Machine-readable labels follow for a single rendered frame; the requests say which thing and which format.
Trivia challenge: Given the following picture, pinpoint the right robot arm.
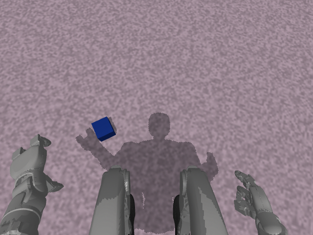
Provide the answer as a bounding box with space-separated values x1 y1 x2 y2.
255 212 288 235

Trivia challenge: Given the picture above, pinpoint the right robot hand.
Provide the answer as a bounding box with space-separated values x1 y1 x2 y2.
234 170 273 219

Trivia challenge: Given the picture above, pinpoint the left robot arm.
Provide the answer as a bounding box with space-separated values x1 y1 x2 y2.
0 170 48 235

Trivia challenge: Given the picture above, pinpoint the left robot hand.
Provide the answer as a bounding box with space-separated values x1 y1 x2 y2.
10 134 64 193

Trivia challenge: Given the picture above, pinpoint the right robot foot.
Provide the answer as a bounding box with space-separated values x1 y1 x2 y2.
173 195 190 235

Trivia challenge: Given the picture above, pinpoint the small box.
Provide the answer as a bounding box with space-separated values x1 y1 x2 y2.
92 117 116 142

